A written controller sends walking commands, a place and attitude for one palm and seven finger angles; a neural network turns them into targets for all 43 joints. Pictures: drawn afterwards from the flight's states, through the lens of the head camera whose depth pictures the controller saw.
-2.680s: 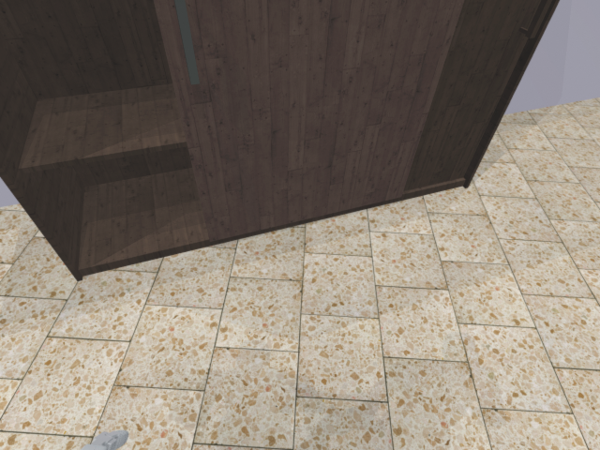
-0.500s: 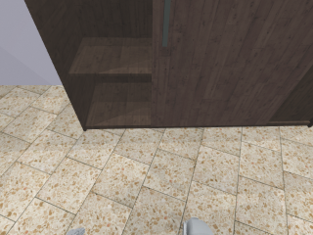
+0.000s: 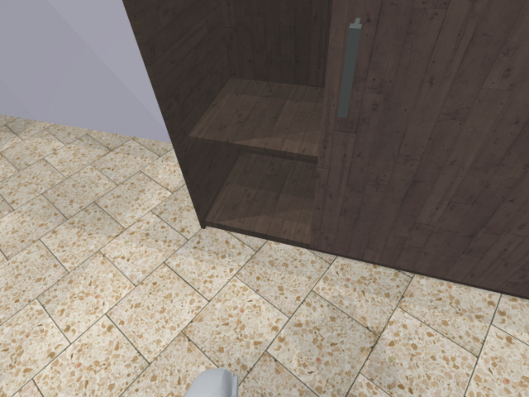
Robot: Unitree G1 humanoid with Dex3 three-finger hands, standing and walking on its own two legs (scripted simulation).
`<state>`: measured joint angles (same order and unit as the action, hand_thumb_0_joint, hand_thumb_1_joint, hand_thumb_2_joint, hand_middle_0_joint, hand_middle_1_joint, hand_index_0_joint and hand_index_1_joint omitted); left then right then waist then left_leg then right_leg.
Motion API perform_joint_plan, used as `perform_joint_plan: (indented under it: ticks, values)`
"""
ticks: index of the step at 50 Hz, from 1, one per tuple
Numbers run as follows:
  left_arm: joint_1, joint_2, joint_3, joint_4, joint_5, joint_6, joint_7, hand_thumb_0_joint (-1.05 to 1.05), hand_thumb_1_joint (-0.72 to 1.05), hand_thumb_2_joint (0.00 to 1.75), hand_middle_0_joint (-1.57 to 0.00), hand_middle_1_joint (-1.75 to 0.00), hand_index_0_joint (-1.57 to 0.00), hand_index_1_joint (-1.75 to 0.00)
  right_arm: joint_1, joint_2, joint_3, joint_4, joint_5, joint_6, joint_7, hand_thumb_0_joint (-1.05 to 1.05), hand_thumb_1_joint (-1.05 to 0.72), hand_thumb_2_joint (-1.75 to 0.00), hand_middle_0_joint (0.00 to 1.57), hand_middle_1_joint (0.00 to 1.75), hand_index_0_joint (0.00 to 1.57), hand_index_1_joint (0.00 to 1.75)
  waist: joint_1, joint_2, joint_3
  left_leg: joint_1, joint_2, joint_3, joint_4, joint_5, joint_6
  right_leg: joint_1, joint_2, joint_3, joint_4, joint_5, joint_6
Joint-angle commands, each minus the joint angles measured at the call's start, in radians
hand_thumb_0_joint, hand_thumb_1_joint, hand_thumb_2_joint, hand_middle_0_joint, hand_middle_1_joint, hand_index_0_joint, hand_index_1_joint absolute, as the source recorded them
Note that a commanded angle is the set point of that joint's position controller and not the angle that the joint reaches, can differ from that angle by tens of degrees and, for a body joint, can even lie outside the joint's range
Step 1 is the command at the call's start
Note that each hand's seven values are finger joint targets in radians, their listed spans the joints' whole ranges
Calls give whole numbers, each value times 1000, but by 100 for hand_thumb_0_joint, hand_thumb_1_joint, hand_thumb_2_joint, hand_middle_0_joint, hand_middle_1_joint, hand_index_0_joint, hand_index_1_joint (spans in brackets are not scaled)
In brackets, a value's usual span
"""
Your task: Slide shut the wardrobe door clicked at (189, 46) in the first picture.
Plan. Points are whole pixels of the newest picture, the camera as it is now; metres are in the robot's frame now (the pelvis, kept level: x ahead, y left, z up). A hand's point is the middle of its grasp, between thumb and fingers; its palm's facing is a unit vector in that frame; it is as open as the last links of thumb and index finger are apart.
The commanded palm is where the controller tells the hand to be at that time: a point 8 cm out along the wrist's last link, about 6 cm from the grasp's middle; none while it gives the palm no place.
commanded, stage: walk to a spot facing it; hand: right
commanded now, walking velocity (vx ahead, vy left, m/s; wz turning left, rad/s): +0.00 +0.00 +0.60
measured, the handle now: (349, 70) +0.78 -0.16 +0.11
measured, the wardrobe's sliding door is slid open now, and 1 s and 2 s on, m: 0.51 0.51 0.51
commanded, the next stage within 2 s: turn to face it in 0.04 s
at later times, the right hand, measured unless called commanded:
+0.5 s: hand out of the picture +0.15 -0.13 -0.17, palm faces -0.02 +0.99 -0.13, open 7.3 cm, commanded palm none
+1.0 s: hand out of the picture +0.01 -0.22 -0.17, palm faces +0.17 +0.96 -0.24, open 7.4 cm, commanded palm none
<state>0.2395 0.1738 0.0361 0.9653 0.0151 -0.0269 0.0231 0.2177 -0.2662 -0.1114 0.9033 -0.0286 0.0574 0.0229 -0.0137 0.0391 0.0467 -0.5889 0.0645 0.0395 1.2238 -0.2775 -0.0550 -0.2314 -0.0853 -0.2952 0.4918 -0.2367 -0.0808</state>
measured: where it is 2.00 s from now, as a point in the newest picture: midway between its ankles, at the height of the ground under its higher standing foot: outside the picture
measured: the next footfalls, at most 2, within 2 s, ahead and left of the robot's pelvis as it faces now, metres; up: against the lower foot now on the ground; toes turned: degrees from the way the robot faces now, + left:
left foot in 0.30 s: +0.06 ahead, +0.15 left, +0.00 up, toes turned +14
right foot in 0.60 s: +0.06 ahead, -0.09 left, +0.00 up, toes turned -10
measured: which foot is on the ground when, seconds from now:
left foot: up 0.00-0.28, down 0.30-0.60, up 0.62-1.00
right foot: down 0.00-0.36, up 0.38-0.58, down 0.60-1.00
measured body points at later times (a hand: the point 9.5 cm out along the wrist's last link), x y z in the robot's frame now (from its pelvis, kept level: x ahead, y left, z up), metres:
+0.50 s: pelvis +0.03 +0.02 -0.01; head +0.02 +0.01 +0.44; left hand -0.03 +0.22 -0.17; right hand +0.15 -0.18 -0.15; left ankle +0.02 +0.14 -0.74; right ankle +0.01 -0.08 -0.71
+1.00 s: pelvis -0.01 -0.01 +0.00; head +0.01 -0.02 +0.45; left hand +0.06 +0.23 -0.14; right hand +0.00 -0.27 -0.15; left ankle +0.00 +0.14 -0.69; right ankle +0.02 -0.08 -0.74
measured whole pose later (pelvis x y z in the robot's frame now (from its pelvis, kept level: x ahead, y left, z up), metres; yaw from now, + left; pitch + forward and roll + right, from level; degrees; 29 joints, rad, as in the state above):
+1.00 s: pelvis -0.01 -0.01 +0.00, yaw -8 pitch +0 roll +1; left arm 0.24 0.18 0.06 1.00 0.02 0.02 0.01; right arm 0.23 -0.21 -0.07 1.02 -0.02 0.07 -0.02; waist 0.02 0.00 0.04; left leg -0.37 0.06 0.03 0.85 -0.41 -0.06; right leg -0.26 0.03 -0.06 0.43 -0.17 -0.08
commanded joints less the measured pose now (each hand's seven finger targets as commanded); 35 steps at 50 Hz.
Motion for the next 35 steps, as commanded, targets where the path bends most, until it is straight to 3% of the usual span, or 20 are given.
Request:
perform_joint_plan:
  ticks: [1, 5, 10, 12, 13, 14, 15, 16, 17, 18, 20, 22, 24, 26, 28, 29, 30, 31, 32, 35]
  values:
    - [51, 135, 34, -48, 0, -21, 11, 0, 90, 90, -20, -30, -20, -30, 16, 6, 4, -52, -6, 7, 5, 0, -90, -90, 20, 30, 20, 30, 12, -112, -21, -55, 47, -35, -59, 35, -18, 80, -300, 203, -246, 195, -48]
    - [89, 161, 44, -29, 6, -13, 7, 0, 90, 90, -20, -30, -20, -30, -61, 13, 14, -78, -1, 9, 5, 0, -90, -90, 20, 30, 20, 30, 37, -127, -22, -20, 57, 2, -210, -22, -17, 132, -320, 143, -210, 259, -61]
    - [157, 163, 45, 23, 18, -4, 0, 0, 90, 90, -20, -30, -20, -30, -91, 48, 39, -66, 0, -13, -17, 0, -90, -90, 20, 30, 20, 30, 69, -174, -46, 149, 10, 56, -446, -114, 19, 121, -307, 128, -138, 402, -72]
    - [169, 152, 39, 48, 18, 0, -1, 0, 90, 90, -20, -30, -20, -30, -54, 58, 47, -40, 0, -31, -30, 0, -90, -90, 20, 30, 20, 30, 51, -168, -79, 260, -11, 69, -621, -64, 35, 110, -278, 135, -74, 439, -49]
    - [160, 144, 37, 56, 13, 0, -2, 0, 90, 90, -20, -30, -20, -30, -5, 53, 50, -13, -1, -42, -36, 0, -90, -90, 20, 30, 20, 30, 23, -152, -103, 347, -9, 79, -748, 64, 38, 95, -250, 114, -23, 412, -15]
    - [176, 111, 29, 68, 4, -5, -9, 0, 90, 90, -20, -30, -20, -30, 36, 21, 52, 15, -2, -60, -46, 0, -90, -90, 20, 30, 20, 30, 10, -87, -151, 467, 36, 33, -838, 211, 53, 54, -202, 97, 40, 355, 35]
    - [195, 56, 13, 68, -8, -7, -13, 0, 90, 90, -20, -30, -20, -30, 64, -33, 55, 41, 1, -79, -60, 0, -90, -90, 20, 30, 20, 30, 15, 42, -211, 614, 193, -108, -824, 472, 101, -71, -147, 69, 85, 143, 83]
    - [166, 10, -2, 57, -11, 6, -13, 0, 90, 90, -20, -30, -20, -30, 72, -57, 57, 57, 8, -86, -67, 0, -90, -90, 20, 30, 20, 30, 12, 138, -186, 626, 307, -155, -808, 725, 171, -154, -85, 87, 114, -208, 113]
    - [158, 4, -2, 56, -12, 20, -13, 0, 90, 90, -20, -30, -20, -30, 65, -63, 62, 66, 9, -81, -67, 0, -90, -90, 20, 30, 20, 30, 8, 99, -168, 593, 328, -104, -803, 756, 214, -154, -54, 128, 179, -303, 117]
    - [135, 5, 1, 53, -8, 36, -12, 0, 90, 90, -20, -30, -20, -30, 63, -66, 46, 73, 8, -83, -70, 0, -90, -90, 20, 30, 20, 30, -6, 196, -159, 575, 301, -102, -813, 751, 226, -173, -47, 136, 253, -318, 120]
    - [122, 24, 12, 63, -7, 52, -12, 0, 90, 90, -20, -30, -20, -30, 3, -55, 48, 69, 7, -77, -74, 0, -90, -90, 20, 30, 20, 30, 8, 178, -82, 500, 302, -57, -850, 665, 230, -192, -23, 186, 376, -304, 125]
    - [138, 14, 16, 67, -6, 58, -13, 0, 90, 90, -20, -30, -20, -30, -33, -59, 36, 55, 2, -70, -77, 0, -90, -90, 20, 30, 20, 30, 22, 124, -29, 430, 302, -21, -862, 543, 220, -193, -13, 203, 414, -275, 127]
    - [135, 5, 22, 57, -4, 64, -16, 0, 90, 90, -20, -30, -20, -30, -47, -65, 27, 49, 1, -63, -76, 0, -90, -90, 20, 30, 20, 30, 31, 110, 26, 329, 303, 8, -883, 374, 202, -162, -13, 197, 390, -248, 128]
    - [142, -4, 28, 45, 0, 63, -20, 0, 90, 90, -20, -30, -20, -30, -54, -57, 15, 40, -4, -57, -73, 0, -90, -90, 20, 30, 20, 30, 41, 92, 52, 266, 289, 34, -863, 228, 168, -112, -4, 175, 290, -186, 129]
    - [188, 6, 29, 48, 5, 56, -22, 0, 90, 90, -20, -30, -20, -30, -64, -56, 14, 28, 6, -46, -67, 0, -90, -90, 20, 30, 20, 30, 64, 28, 25, 218, 246, 82, -757, 100, 114, 0, 13, 160, 98, -38, 122]
    - [209, 53, 38, 46, 8, 49, -21, 0, 90, 90, -20, -30, -20, -30, -59, -23, 17, 15, 15, -37, -62, 0, -90, -90, 20, 30, 20, 30, 70, -122, 16, 174, 173, 121, -629, -17, 69, 21, -43, 281, -39, 16, 92]
    - [222, 149, 59, 28, 16, 40, -16, 0, 90, 90, -20, -30, -20, -30, -43, 31, 25, -15, 23, -28, -54, 0, -90, -90, 20, 30, 20, 30, 73, -380, 11, 55, 46, 163, -432, -229, -2, 29, -241, 581, -182, 121, -5]
    - [223, 190, 68, 20, 19, 39, -9, 0, 90, 90, -20, -30, -20, -30, -105, 28, 31, -42, 15, -28, -50, 0, -90, -90, 20, 30, 20, 30, 97, -359, 12, 38, 19, 74, -238, -325, 5, 3, -325, 674, -249, 139, -95]
    - [195, 183, 69, 25, 20, 30, 4, 0, 90, 90, -20, -30, -20, -30, -123, 28, 24, -32, 9, -24, -49, 0, -90, -90, 20, 30, 20, 30, 88, -278, -3, 12, 39, 3, -139, -281, 13, -1, -306, 667, -263, 129, -108]
    - [73, 154, 52, -13, 15, 18, 12, 0, 90, 90, -20, -30, -20, -30, -77, 16, 19, 5, 4, -25, -41, 0, -90, -90, 20, 30, 20, 30, 38, -157, -29, 6, 44, -41, -69, -123, 6, 34, -219, 534, -229, 175, -65]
